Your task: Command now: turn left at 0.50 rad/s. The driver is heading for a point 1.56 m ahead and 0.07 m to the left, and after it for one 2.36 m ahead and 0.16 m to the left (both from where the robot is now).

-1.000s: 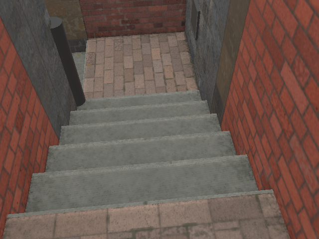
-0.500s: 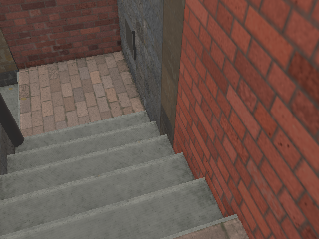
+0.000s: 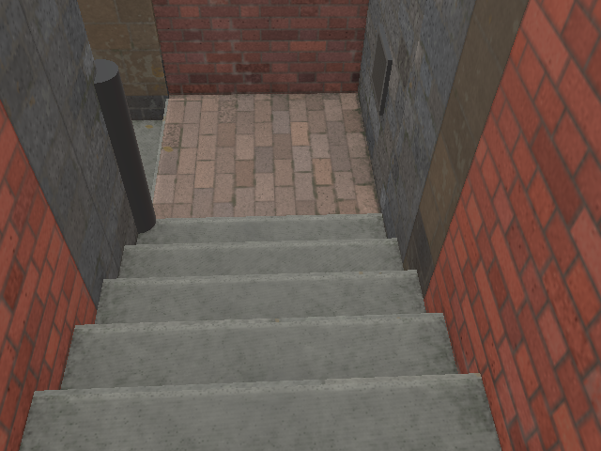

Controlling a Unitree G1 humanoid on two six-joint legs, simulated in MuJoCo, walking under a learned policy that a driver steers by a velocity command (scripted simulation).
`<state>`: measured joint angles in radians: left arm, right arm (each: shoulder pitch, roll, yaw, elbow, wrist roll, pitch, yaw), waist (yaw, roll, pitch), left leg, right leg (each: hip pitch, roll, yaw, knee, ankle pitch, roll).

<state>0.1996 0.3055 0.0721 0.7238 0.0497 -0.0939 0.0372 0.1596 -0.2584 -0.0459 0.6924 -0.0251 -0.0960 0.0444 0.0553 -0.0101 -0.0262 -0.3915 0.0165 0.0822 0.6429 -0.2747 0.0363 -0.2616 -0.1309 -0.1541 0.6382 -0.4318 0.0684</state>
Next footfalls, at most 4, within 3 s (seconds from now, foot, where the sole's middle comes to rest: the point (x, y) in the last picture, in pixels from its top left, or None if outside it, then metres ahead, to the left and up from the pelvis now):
0.58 right None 0.06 -0.13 -0.76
0.84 left None -0.02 0.12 -0.76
1.70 right None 0.11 -0.14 -0.76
2.08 left None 0.31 0.08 -0.76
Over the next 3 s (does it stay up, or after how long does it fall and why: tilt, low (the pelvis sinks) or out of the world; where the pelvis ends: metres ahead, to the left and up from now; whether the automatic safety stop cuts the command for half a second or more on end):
stays up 0.61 0.01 -0.18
